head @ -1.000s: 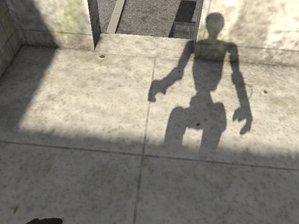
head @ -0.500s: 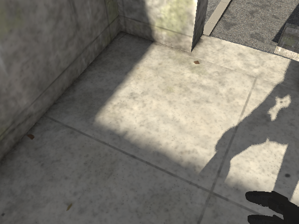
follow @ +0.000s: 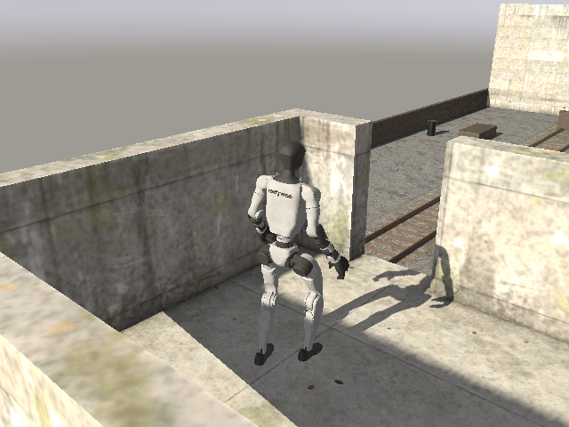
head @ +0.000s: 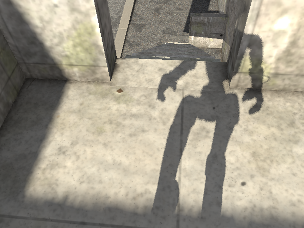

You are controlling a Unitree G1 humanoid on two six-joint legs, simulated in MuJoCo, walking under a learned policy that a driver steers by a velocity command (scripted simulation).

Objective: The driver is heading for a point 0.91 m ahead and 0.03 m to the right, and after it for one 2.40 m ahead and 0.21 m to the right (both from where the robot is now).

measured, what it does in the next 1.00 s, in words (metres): walks ahead: left foot, then right foot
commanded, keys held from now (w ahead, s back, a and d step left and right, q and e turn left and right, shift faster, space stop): e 0.28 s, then w+e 0.04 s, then w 0.08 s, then w+q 0.60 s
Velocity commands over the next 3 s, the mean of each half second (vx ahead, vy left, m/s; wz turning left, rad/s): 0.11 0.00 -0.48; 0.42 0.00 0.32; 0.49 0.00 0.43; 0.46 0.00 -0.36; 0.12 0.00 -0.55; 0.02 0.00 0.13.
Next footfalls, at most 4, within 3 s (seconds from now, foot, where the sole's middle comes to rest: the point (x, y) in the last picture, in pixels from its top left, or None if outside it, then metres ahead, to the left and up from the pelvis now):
0.48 left None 0.12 0.12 -0.76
0.86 right None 0.27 -0.17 -0.76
1.34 left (133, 202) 0.56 0.12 -0.76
1.92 right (167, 136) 0.90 -0.05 -0.76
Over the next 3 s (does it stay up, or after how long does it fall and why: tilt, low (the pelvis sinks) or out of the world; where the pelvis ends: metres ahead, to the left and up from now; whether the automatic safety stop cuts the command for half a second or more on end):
stays up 0.97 0.04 0.00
